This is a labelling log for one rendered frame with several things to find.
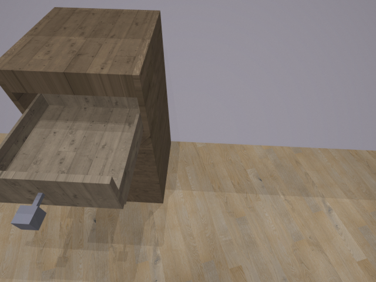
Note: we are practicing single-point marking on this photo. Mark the cabinet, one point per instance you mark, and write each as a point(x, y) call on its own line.
point(100, 52)

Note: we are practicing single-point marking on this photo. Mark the drawer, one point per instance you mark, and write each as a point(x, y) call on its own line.
point(77, 150)

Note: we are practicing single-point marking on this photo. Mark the handle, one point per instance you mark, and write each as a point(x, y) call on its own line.
point(30, 217)

